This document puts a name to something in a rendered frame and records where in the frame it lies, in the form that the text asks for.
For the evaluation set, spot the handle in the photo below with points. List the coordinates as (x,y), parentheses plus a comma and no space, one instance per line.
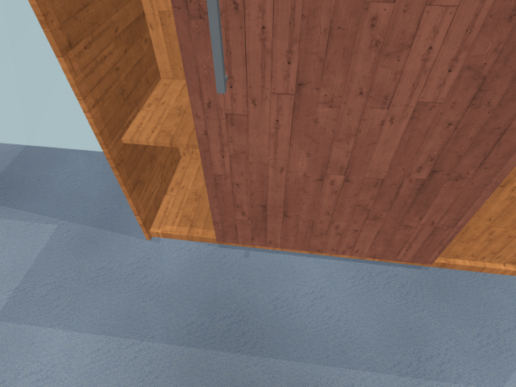
(217,45)

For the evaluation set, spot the wardrobe door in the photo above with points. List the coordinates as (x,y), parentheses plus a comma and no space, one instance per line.
(367,128)
(490,235)

